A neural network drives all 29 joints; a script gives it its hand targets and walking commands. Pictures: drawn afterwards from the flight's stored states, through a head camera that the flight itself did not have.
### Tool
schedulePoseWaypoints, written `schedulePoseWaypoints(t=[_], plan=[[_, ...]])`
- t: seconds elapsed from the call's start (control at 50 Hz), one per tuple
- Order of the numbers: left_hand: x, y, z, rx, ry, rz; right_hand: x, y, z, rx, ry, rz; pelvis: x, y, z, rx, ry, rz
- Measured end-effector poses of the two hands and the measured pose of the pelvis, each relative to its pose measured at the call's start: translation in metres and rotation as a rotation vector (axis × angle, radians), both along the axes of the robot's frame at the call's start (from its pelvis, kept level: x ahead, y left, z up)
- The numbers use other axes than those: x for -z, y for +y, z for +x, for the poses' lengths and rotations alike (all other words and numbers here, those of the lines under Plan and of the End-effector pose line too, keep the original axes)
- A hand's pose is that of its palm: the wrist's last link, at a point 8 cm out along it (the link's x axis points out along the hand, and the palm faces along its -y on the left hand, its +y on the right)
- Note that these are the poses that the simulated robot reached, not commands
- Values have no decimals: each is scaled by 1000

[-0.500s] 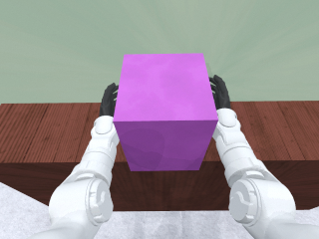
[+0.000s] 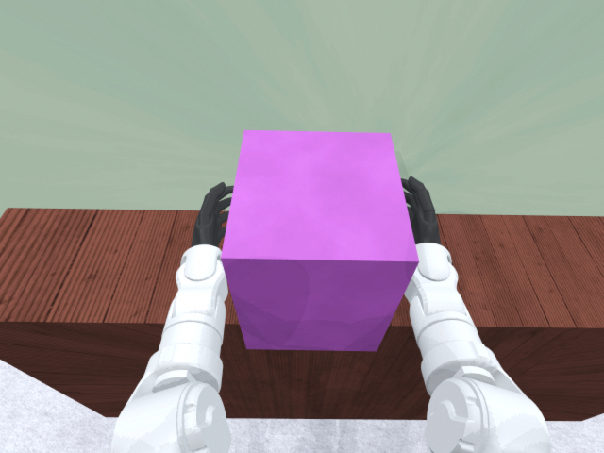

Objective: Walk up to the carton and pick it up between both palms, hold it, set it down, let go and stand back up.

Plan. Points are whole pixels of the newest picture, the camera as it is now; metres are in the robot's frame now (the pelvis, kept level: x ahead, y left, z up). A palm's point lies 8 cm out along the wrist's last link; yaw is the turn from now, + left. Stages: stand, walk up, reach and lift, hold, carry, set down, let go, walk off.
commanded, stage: reach and lift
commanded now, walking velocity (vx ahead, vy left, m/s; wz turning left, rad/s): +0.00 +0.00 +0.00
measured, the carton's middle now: (314, 247) +0.41 +0.01 +0.03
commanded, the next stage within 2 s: none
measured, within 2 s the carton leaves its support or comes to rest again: leaves its support in 1.08 s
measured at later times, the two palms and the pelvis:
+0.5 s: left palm (208, 241) +0.40 +0.16 +0.06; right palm (421, 236) +0.40 -0.13 +0.07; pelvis +0.00 +0.00 +0.00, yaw +1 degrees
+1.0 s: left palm (205, 243) +0.39 +0.16 +0.06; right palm (419, 234) +0.40 -0.13 +0.07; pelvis +0.00 +0.00 +0.00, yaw +1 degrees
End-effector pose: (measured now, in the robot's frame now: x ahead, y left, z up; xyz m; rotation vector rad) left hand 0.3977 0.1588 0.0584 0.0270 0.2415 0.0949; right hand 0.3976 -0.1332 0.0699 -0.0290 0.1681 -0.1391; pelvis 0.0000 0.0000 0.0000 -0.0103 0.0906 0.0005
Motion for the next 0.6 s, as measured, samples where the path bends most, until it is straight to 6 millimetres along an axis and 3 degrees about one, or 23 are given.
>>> schedulePoseWaypoints(t=[0.6], plan=[[1,1,0,-3,5,-12,0,0,0,1,-6,-5,-1,2,1,-10,-2,2]])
